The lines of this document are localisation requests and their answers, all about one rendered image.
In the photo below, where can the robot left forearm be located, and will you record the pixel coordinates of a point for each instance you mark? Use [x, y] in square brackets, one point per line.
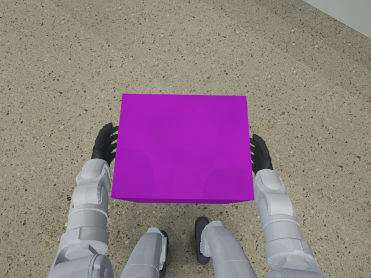
[87, 218]

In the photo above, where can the carton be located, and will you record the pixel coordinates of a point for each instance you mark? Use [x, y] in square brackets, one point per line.
[175, 148]

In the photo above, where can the robot left thigh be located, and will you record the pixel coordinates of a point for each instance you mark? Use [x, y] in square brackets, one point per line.
[149, 252]

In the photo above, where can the right robot foot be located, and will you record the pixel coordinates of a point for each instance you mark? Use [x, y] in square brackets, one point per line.
[200, 224]

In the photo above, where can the robot left upper arm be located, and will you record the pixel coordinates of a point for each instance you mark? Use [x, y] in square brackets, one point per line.
[91, 266]

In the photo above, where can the robot right forearm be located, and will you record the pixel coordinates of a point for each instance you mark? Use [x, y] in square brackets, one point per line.
[285, 246]

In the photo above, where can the right robot hand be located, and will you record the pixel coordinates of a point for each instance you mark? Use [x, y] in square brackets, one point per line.
[261, 158]

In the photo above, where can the left robot hand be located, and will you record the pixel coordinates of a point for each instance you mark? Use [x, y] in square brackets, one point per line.
[103, 147]

